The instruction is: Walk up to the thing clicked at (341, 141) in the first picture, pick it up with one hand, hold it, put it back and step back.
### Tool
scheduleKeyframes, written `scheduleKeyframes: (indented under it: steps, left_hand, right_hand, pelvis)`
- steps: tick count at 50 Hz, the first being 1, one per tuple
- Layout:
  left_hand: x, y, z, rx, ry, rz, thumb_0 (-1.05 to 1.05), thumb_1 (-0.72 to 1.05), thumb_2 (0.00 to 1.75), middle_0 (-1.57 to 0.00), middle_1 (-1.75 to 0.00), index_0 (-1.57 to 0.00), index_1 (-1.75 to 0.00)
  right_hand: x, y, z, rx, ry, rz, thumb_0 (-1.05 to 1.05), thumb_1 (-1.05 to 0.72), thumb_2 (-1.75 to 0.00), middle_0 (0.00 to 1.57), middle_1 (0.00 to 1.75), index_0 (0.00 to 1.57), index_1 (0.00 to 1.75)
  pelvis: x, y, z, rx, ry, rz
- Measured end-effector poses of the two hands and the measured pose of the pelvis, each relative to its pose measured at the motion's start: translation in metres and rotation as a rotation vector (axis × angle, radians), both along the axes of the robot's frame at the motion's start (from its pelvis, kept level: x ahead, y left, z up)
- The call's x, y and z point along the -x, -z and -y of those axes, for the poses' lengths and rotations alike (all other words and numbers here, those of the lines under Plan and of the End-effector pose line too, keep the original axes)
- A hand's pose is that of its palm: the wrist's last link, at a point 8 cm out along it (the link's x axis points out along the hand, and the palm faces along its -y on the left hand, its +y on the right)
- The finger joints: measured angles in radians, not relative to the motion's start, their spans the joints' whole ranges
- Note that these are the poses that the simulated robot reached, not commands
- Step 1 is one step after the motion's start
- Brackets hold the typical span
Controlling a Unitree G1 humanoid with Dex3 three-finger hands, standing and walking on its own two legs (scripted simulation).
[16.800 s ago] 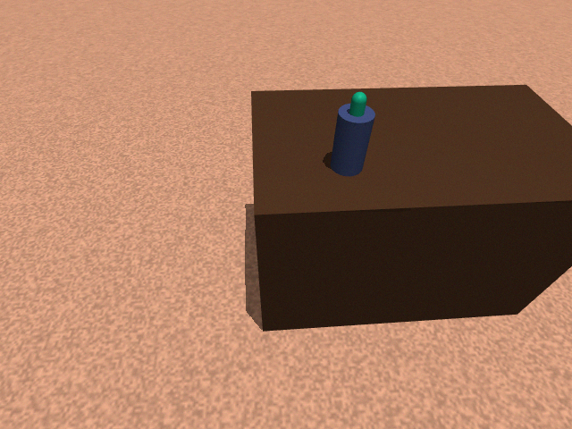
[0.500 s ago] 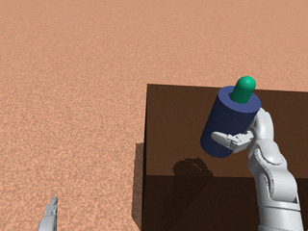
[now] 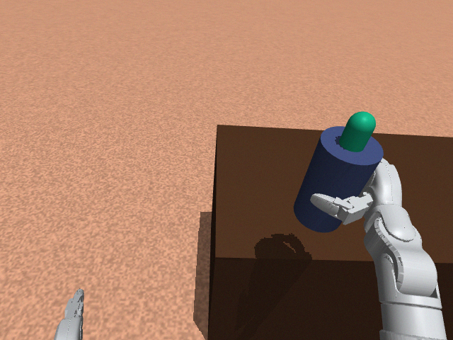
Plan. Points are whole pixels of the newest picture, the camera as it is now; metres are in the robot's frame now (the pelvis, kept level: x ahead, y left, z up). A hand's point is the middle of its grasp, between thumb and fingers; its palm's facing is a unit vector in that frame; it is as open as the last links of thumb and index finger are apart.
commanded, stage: hold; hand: right
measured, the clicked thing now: (337, 171) +0.34 -0.16 +0.20
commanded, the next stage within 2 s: crouch in 1.00 s
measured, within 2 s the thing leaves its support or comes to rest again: neither
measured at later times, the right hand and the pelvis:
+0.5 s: hand (339, 184) +0.33 -0.17 +0.17, palm faces +0.19 +0.98 -0.01, open 11.8 cm; pelvis +0.00 +0.00 +0.00, yaw +0 degrees
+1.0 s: hand (338, 186) +0.33 -0.17 +0.17, palm faces +0.20 +0.98 -0.02, open 11.8 cm; pelvis +0.00 +0.00 +0.00, yaw +0 degrees
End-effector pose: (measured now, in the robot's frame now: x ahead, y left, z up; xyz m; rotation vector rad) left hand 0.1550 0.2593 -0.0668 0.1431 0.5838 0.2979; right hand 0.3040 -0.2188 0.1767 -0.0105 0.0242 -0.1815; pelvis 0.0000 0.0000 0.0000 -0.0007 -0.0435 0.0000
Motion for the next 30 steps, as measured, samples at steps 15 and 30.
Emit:
scheduleKeyframes:
  steps: [15,30]
  left_hand:
    - [0.0041,-0.0024,0.0004,0.001,0.002,0.014,-0.02,-0.53,0.05,-0.06,-0.05,-0.06,-0.05]
    - [0.0073,-0.0011,-0.0013,-0.004,0.003,0.0,-0.02,-0.53,0.05,-0.05,-0.05,-0.06,-0.05]
  right_hand:
    - [0.0044,-0.0014,-0.0038,0.004,-0.004,0.007,-0.01,0.61,-1.04,0.58,1.03,0.62,1.06]
    - [0.0039,0.0033,-0.0022,0.003,0.005,-0.007,-0.01,0.61,-1.04,0.58,1.03,0.62,1.06]
  pelvis:
    - [0.0041,-0.0003,-0.0007,0.0,-0.001,0.006]
    - [0.0057,-0.0005,-0.0008,-0.001,-0.001,0.006]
